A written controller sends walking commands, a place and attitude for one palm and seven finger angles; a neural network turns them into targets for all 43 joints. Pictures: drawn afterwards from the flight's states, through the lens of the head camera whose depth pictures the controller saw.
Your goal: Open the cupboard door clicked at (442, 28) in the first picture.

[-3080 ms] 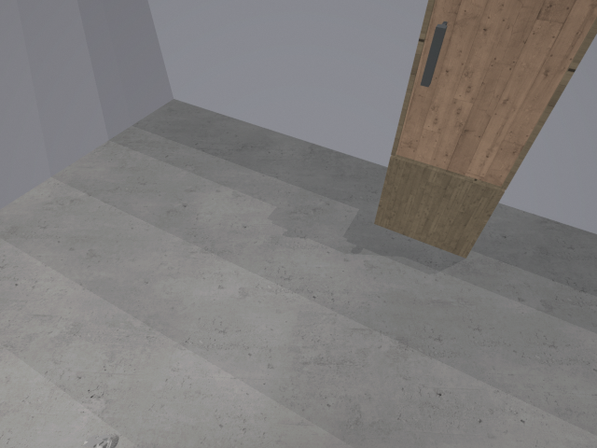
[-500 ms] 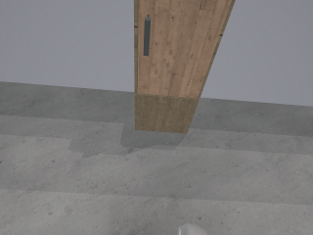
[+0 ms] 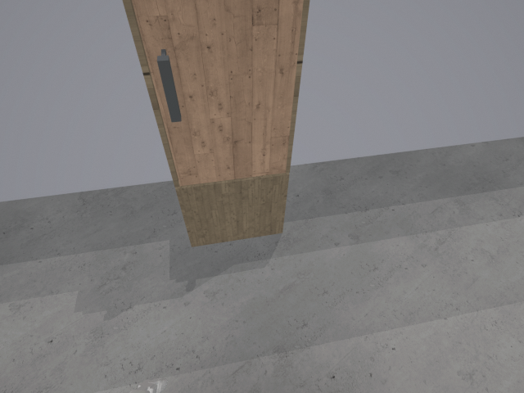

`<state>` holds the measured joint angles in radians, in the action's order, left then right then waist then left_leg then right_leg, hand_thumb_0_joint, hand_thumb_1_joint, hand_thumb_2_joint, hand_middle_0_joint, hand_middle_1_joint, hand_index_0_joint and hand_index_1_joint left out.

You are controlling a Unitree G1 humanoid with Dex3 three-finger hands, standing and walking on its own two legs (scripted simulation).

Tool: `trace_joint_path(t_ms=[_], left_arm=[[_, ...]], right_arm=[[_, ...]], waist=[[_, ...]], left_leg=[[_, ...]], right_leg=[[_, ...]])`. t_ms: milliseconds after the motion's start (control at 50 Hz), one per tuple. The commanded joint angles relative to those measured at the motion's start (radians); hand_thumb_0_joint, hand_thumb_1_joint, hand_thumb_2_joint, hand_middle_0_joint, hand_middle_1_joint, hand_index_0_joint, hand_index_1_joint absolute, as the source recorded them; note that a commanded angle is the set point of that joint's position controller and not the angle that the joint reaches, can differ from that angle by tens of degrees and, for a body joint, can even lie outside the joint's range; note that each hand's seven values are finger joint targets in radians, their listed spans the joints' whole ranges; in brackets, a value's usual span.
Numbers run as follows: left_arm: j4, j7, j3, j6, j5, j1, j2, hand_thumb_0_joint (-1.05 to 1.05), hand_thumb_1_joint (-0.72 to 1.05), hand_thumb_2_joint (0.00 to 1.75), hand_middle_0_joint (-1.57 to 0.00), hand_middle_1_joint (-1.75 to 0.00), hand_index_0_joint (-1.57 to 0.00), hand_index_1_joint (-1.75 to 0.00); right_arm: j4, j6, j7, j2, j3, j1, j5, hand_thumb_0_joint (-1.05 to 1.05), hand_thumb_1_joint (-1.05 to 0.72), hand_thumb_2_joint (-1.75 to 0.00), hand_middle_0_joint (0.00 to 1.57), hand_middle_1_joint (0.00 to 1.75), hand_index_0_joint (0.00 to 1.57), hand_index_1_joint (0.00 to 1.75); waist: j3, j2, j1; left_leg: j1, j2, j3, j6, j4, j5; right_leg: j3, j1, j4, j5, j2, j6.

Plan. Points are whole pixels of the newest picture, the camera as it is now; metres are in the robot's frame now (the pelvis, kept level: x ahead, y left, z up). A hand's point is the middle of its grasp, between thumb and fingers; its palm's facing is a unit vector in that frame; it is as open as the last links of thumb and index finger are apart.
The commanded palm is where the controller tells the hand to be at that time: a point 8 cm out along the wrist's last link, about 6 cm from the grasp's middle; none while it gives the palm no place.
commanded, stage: turn to face it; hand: left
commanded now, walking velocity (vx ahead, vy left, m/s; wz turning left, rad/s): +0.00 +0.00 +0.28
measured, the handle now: (170, 86) +0.79 +0.23 +0.05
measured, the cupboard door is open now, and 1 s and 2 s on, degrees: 0 0 0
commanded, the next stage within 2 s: take the last steps up to it in 0.26 s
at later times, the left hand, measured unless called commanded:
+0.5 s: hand out of the picture -0.02 +0.20 -0.17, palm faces +0.20 -0.96 -0.22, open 7.4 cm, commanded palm none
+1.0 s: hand out of the picture +0.13 +0.16 -0.16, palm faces +0.19 -0.96 -0.22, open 7.3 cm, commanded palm none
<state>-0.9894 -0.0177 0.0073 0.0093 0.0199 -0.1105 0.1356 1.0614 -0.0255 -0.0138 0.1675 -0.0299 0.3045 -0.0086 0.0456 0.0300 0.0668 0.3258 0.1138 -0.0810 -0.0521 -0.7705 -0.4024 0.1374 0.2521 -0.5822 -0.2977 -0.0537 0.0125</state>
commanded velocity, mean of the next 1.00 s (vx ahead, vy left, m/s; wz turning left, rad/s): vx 0.19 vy -0.06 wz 0.06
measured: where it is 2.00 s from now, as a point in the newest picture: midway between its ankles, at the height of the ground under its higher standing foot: (267, 389)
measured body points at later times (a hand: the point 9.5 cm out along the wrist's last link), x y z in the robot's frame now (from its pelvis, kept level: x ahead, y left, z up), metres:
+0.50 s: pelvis +0.01 +0.01 +0.01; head +0.02 +0.01 +0.46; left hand -0.03 +0.25 -0.15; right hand +0.09 -0.22 -0.14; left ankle -0.02 +0.12 -0.72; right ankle +0.00 -0.11 -0.73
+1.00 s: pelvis +0.12 -0.03 +0.00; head +0.15 -0.04 +0.45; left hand +0.12 +0.21 -0.14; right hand +0.10 -0.26 -0.16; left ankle +0.02 +0.09 -0.66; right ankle +0.15 -0.13 -0.73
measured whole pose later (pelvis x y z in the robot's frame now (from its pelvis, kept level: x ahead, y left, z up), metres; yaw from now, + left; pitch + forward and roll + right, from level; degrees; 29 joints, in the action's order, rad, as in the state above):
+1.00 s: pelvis +0.12 -0.03 +0.00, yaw +8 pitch +0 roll -1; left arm -1.06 0.00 0.06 -0.05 0.02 -0.25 0.16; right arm 1.14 -0.01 0.00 0.16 -0.06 0.36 -0.02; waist 0.05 0.05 0.01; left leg 0.33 0.11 -0.06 0.01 -1.04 -0.48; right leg 0.14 0.28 -0.57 -0.29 -0.04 -0.03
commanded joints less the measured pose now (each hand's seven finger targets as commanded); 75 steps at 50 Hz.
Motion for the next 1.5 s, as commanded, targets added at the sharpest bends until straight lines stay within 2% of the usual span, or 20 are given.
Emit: trace_joint_path(t_ms=[0, 60, 200, 260, 320, 460, 540, 660, 780, 840, 860, 880, 900, 960, 1020, 1200, 1240, 1260, 1340, 1480], left_arm=[[0.030, -0.009, 0.050, 0.005, -0.015, -0.049, 0.137, 0.00, 0.90, 0.90, -0.20, -0.30, -0.20, -0.30], [0.038, -0.012, 0.055, 0.015, -0.011, -0.049, 0.092, 0.00, 0.90, 0.90, -0.20, -0.30, -0.20, -0.30], [0.001, -0.010, 0.050, -0.007, -0.017, -0.112, 0.086, 0.00, 0.90, 0.90, -0.20, -0.30, -0.20, -0.30], [-0.030, -0.022, 0.054, -0.021, -0.009, -0.194, 0.143, 0.00, 0.90, 0.90, -0.20, -0.30, -0.20, -0.30], [-0.025, -0.025, 0.063, -0.020, 0.000, -0.206, 0.204, 0.00, 0.90, 0.90, -0.20, -0.30, -0.20, -0.30], [-0.062, -0.005, 0.045, -0.020, 0.002, -0.193, 0.172, 0.00, 0.90, 0.90, -0.20, -0.30, -0.20, -0.30], [0.006, 0.017, 0.041, -0.009, 0.011, -0.090, 0.106, 0.00, 0.90, 0.90, -0.20, -0.30, -0.20, -0.30], [-0.040, 0.044, 0.053, -0.014, 0.009, -0.181, 0.073, 0.00, 0.90, 0.90, -0.20, -0.30, -0.20, -0.30], [-0.016, 0.048, 0.059, -0.023, 0.006, -0.128, 0.053, 0.00, 0.90, 0.90, -0.20, -0.30, -0.20, -0.30], [-0.072, 0.043, 0.073, -0.039, 0.009, -0.275, 0.086, 0.00, 0.90, 0.90, -0.20, -0.30, -0.20, -0.30], [-0.106, 0.035, 0.085, -0.053, 0.013, -0.381, 0.148, 0.00, 0.90, 0.90, -0.20, -0.30, -0.20, -0.30], [-0.133, 0.022, 0.104, -0.059, 0.011, -0.482, 0.252, 0.00, 0.90, 0.90, -0.20, -0.30, -0.20, -0.30], [-0.136, 0.010, 0.101, -0.060, -0.003, -0.504, 0.253, 0.00, 0.90, 0.90, -0.20, -0.30, -0.20, -0.30], [-0.089, -0.004, 0.071, -0.059, 0.006, -0.294, 0.146, 0.00, 0.90, 0.90, -0.20, -0.30, -0.20, -0.30], [-0.080, -0.009, 0.055, -0.071, 0.014, -0.247, 0.117, 0.00, 0.90, 0.90, -0.20, -0.30, -0.20, -0.30], [-0.120, -0.001, 0.047, -0.064, -0.001, -0.265, 0.113, 0.00, 0.90, 0.90, -0.20, -0.30, -0.20, -0.30], [-0.082, 0.009, 0.041, -0.059, -0.011, -0.296, 0.039, 0.00, 0.90, 0.90, -0.20, -0.30, -0.20, -0.30], [-0.062, 0.003, 0.041, -0.053, 0.000, -0.256, 0.074, 0.00, 0.90, 0.90, -0.20, -0.30, -0.20, -0.30], [-0.098, -0.003, 0.032, -0.022, -0.006, -0.258, 0.020, 0.00, 0.90, 0.90, -0.20, -0.30, -0.20, -0.30], [-0.026, -0.015, 0.060, 0.029, 0.002, -0.211, 0.078, 0.00, 0.90, 0.90, -0.20, -0.30, -0.20, -0.30]], right_arm=[[0.001, 0.027, 0.000, 0.086, -0.011, 0.107, -0.008, 0.00, -0.90, -0.90, 0.20, 0.30, 0.20, 0.30], [-0.022, 0.039, -0.015, 0.135, -0.023, 0.040, -0.018, 0.00, -0.90, -0.90, 0.20, 0.30, 0.20, 0.30], [-0.014, 0.036, -0.024, 0.146, -0.041, 0.032, -0.011, 0.00, -0.90, -0.90, 0.20, 0.30, 0.20, 0.30], [-0.038, 0.033, -0.011, 0.107, -0.038, -0.012, 0.005, 0.00, -0.90, -0.90, 0.20, 0.30, 0.20, 0.30], [-0.080, -0.001, -0.002, 0.074, -0.033, -0.103, -0.004, 0.00, -0.90, -0.90, 0.20, 0.30, 0.20, 0.30], [-0.023, 0.021, 0.011, 0.050, -0.014, -0.008, -0.016, 0.00, -0.90, -0.90, 0.20, 0.30, 0.20, 0.30], [0.007, 0.042, -0.005, 0.230, -0.061, 0.156, -0.033, 0.00, -0.90, -0.90, 0.20, 0.30, 0.20, 0.30], [-0.028, 0.076, -0.020, 0.145, -0.041, 0.033, -0.021, 0.00, -0.90, -0.90, 0.20, 0.30, 0.20, 0.30], [0.000, 0.070, -0.015, 0.150, -0.057, 0.067, -0.028, 0.00, -0.90, -0.90, 0.20, 0.30, 0.20, 0.30], [0.008, 0.064, -0.011, 0.126, -0.056, 0.047, -0.025, 0.00, -0.90, -0.90, 0.20, 0.30, 0.20, 0.30], [0.002, 0.067, -0.004, 0.091, -0.045, 0.057, -0.016, 0.00, -0.90, -0.90, 0.20, 0.30, 0.20, 0.30], [-0.035, 0.072, 0.004, 0.018, -0.025, 0.027, -0.005, 0.00, -0.90, -0.90, 0.20, 0.30, 0.20, 0.30], [-0.071, 0.063, 0.006, 0.061, -0.026, -0.040, -0.007, 0.00, -0.90, -0.90, 0.20, 0.30, 0.20, 0.30], [-0.055, 0.063, 0.015, 0.057, -0.038, -0.083, -0.018, 0.00, -0.90, -0.90, 0.20, 0.30, 0.20, 0.30], [-0.032, 0.047, 0.021, 0.009, -0.031, -0.017, -0.018, 0.00, -0.90, -0.90, 0.20, 0.30, 0.20, 0.30], [-0.017, 0.074, 0.017, 0.037, -0.025, 0.025, -0.016, 0.00, -0.90, -0.90, 0.20, 0.30, 0.20, 0.30], [0.014, 0.080, -0.003, 0.201, -0.062, 0.198, -0.031, 0.00, -0.90, -0.90, 0.20, 0.30, 0.20, 0.30], [0.026, 0.072, -0.016, 0.211, -0.058, 0.207, -0.026, 0.00, -0.90, -0.90, 0.20, 0.30, 0.20, 0.30], [-0.032, 0.080, -0.038, 0.086, -0.009, -0.064, -0.013, 0.00, -0.90, -0.90, 0.20, 0.30, 0.20, 0.30], [-0.056, 0.023, -0.036, 0.165, -0.067, -0.107, -0.015, 0.00, -0.90, -0.90, 0.20, 0.30, 0.20, 0.30]], waist=[[-0.003, 0.028, -0.043], [0.056, 0.250, -0.058], [-0.110, 0.103, -0.057], [-0.127, -0.038, -0.076], [-0.022, -0.307, -0.102], [0.022, -0.188, -0.039], [0.120, 0.253, 0.045], [0.077, 0.113, -0.050], [0.068, 0.127, -0.039], [0.021, 0.024, -0.114], [-0.040, -0.135, -0.159], [-0.069, -0.397, -0.195], [-0.069, -0.365, -0.206], [0.034, -0.147, -0.116], [0.031, -0.129, -0.059], [0.017, -0.061, -0.011], [-0.082, 0.303, 0.037], [-0.095, 0.316, 0.045], [-0.020, 0.081, -0.085], [-0.066, 0.145, -0.068]], left_leg=[[-0.108, 0.048, 0.099, 0.035, 0.334, 0.306], [0.021, 0.156, 0.298, 0.142, 0.510, 0.384], [-0.268, 0.125, 0.235, 0.184, 0.362, 0.822], [-0.068, 0.026, 0.131, 0.087, 0.268, 0.510], [0.079, -0.073, 0.040, 0.031, 0.033, -0.078], [-0.177, -0.070, -0.041, 0.043, 0.254, 0.081], [-0.209, 0.298, 0.512, 0.216, 0.678, -0.373], [-0.157, 0.188, 0.189, 0.193, 0.622, 0.040], [-0.131, 0.192, 0.133, 0.186, 0.557, 0.084], [-0.030, 0.122, 0.065, 0.123, 0.352, 0.051], [0.100, 0.047, -0.025, 0.087, 0.127, 0.038], [0.297, -0.070, -0.094, 0.061, -0.172, -0.187], [0.342, -0.046, 0.006, 0.079, -0.333, -0.217], [0.311, 0.036, 0.054, 0.076, -0.402, -0.015], [0.194, 0.024, 0.004, 0.049, -0.230, 0.026], [-0.182, -0.047, -0.069, 0.061, 0.245, 0.248], [-0.411, 0.293, 0.387, 0.220, 0.443, 0.351], [-0.389, 0.349, 0.462, 0.259, 0.512, 0.350], [-0.163, 0.219, 0.123, 0.215, 0.450, 0.892], [-0.220, 0.223, 0.053, 0.214, 0.374, 0.971]], right_leg=[[-0.035, 0.079, 0.079, 0.034, -0.097, -0.017], [-0.015, 0.030, -0.067, -0.077, -0.014, 0.027], [-0.064, 0.044, 0.038, -0.065, 0.006, 0.017], [-0.151, -0.192, 0.199, 0.312, -0.117, -0.015], [-0.280, -0.118, 0.261, 0.485, -0.324, -0.165], [-0.145, 0.080, 0.267, -0.160, -0.169, -0.089], [-0.031, 0.384, -0.323, -0.250, 0.001, -0.010], [-0.087, 0.293, -0.363, -0.037, -0.059, 0.006], [-0.024, 0.149, -0.090, -0.020, -0.030, 0.010], [0.000, -0.125, 0.101, 0.074, 0.012, -0.008], [-0.149, -0.303, 0.176, -0.052, -0.096, -0.054], [-0.495, -0.403, 0.327, -0.140, -0.313, -0.148], [-0.597, -0.352, 0.404, -0.187, -0.359, -0.199], [-0.389, -0.122, 0.392, -0.134, -0.285, -0.198], [-0.205, -0.041, 0.376, 0.108, -0.231, -0.175], [-0.090, 0.018, 0.154, 0.240, -0.132, -0.112], [0.035, 0.258, -0.304, -0.158, 0.037, -0.022], [-0.058, 0.300, -0.507, -0.314, 0.043, -0.028], [-0.142, 0.151, -0.370, -0.147, -0.058, 0.022], [-0.084, 0.129, -0.244, -0.101, -0.007, 0.012]])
